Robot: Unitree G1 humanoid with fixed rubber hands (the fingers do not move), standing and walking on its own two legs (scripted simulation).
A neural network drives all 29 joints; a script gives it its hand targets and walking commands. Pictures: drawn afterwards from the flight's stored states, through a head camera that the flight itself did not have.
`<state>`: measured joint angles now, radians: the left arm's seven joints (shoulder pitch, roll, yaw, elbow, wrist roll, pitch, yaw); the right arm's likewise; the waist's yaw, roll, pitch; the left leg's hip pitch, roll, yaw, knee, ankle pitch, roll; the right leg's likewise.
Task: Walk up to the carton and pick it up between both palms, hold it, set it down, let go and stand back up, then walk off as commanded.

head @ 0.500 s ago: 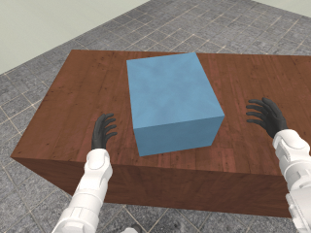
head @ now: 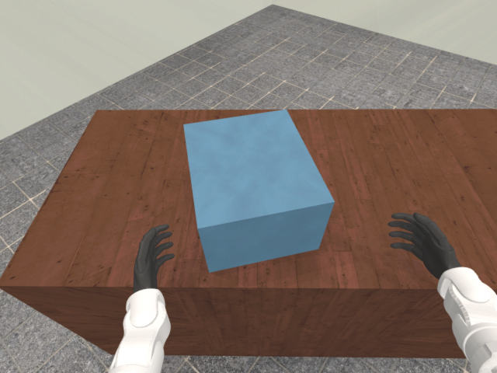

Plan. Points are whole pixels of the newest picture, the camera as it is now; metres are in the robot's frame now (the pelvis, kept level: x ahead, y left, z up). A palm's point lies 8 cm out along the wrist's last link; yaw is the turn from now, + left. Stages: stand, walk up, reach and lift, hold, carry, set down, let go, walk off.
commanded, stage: set down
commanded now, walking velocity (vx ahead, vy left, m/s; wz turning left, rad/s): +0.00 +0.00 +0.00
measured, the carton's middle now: (250, 186) +0.51 +0.04 -0.03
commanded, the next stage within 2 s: none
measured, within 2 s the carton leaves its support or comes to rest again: neither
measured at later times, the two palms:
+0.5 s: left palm (148, 307) +0.22 +0.18 +0.01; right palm (470, 305) +0.25 -0.31 +0.01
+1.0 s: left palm (144, 326) +0.20 +0.18 +0.00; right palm (472, 330) +0.22 -0.30 +0.00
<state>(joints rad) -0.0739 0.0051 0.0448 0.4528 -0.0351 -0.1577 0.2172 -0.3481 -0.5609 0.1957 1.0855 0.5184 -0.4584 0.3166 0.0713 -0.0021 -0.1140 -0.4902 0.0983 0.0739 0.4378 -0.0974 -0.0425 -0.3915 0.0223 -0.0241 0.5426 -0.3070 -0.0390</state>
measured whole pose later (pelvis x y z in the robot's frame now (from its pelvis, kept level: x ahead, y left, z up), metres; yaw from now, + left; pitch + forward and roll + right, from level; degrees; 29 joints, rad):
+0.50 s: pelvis +0.01 +0.00 +0.00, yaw -1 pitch +6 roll +1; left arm 0.19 -0.04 0.00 0.26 0.00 -0.18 0.25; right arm -0.08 -0.61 0.18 0.94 0.55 -0.51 0.38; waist 0.05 -0.02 -0.12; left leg -0.42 0.09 0.10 0.43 -0.12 -0.04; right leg -0.33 0.01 0.00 0.54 -0.32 -0.03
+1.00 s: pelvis +0.01 +0.01 +0.00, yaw -1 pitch +3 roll +1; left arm 0.34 -0.02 -0.04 0.16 0.04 -0.14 0.24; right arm 0.08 -0.60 0.12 0.79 0.49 -0.47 0.38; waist 0.03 -0.02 -0.07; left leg -0.37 0.08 0.09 0.46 -0.15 -0.04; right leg -0.26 0.01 0.00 0.54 -0.33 -0.03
